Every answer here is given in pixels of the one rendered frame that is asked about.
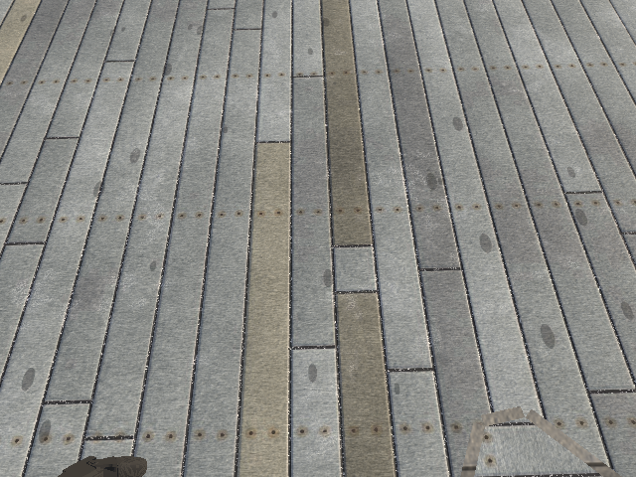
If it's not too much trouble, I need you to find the left robot hand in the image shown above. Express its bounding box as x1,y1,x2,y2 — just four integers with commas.
58,456,147,477

